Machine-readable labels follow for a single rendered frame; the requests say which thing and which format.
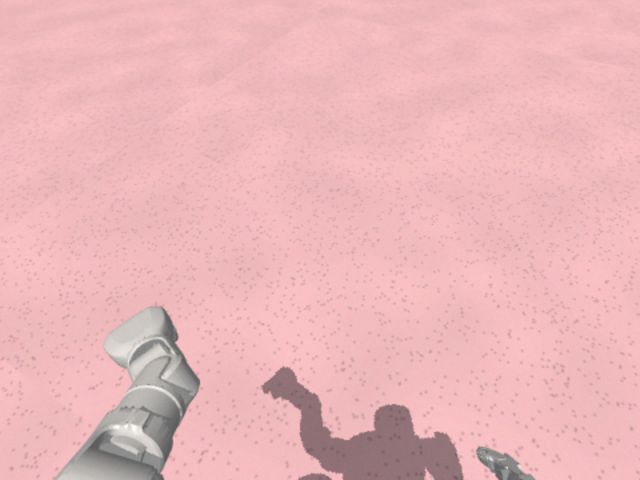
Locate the right robot hand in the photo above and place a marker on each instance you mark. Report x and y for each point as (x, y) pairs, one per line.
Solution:
(504, 466)

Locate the left robot arm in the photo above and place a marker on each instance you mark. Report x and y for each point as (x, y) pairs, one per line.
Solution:
(133, 441)

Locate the left robot hand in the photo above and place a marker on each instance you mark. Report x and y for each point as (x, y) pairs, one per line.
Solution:
(150, 321)

